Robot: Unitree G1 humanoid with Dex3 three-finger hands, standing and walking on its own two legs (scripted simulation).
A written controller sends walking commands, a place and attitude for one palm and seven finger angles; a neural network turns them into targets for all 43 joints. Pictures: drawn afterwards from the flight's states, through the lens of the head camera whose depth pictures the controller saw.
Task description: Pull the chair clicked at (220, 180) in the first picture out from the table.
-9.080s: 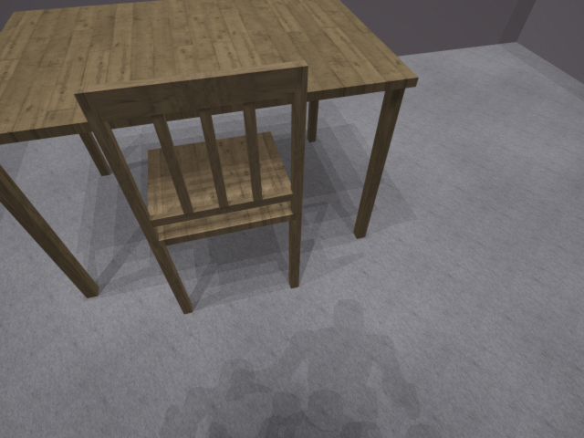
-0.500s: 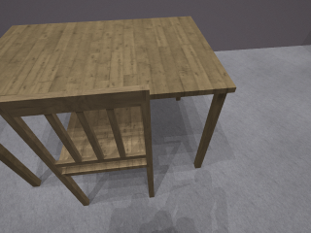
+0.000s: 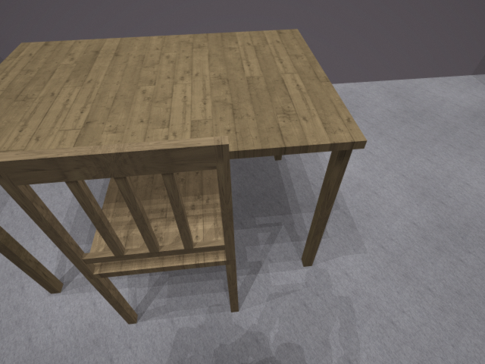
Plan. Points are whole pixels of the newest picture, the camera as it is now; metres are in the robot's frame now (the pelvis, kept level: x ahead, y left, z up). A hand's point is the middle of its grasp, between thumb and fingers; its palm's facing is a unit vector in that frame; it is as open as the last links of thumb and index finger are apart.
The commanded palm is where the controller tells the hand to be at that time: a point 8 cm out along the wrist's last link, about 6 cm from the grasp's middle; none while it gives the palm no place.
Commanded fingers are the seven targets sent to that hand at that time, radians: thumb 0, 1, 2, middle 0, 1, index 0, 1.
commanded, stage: look again from close up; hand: left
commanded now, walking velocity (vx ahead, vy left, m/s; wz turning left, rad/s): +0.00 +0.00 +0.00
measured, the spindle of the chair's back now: (140, 217) +0.45 +0.28 -0.10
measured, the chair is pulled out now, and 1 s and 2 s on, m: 0.00 0.00 0.00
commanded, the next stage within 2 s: raise the hand toward the chair's back in 0.22 s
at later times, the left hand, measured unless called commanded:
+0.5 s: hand (134, 341) +0.17 +0.20 -0.06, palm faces +0.25 -0.96 -0.15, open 7.7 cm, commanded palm +0.10 +0.25 -0.08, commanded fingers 0.00 0.67 0.80 -0.18 -0.26 -0.18 -0.26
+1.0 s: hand (128, 345) +0.16 +0.20 -0.05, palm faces +0.09 -0.99 -0.03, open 11.5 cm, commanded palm +0.13 +0.26 -0.06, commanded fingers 0.00 0.08 0.55 -0.12 -0.17 -0.12 -0.17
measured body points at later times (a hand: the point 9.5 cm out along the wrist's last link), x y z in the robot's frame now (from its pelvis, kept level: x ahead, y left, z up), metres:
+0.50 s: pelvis -0.02 +0.00 -0.02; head +0.02 -0.02 +0.43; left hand +0.16 +0.25 -0.05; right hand +0.08 -0.26 -0.14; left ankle +0.00 +0.12 -0.75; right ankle -0.04 -0.08 -0.75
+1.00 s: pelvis -0.07 +0.02 -0.13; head +0.03 +0.03 +0.31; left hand +0.15 +0.25 -0.04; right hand +0.16 -0.17 -0.22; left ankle +0.00 +0.12 -0.75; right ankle -0.04 -0.08 -0.75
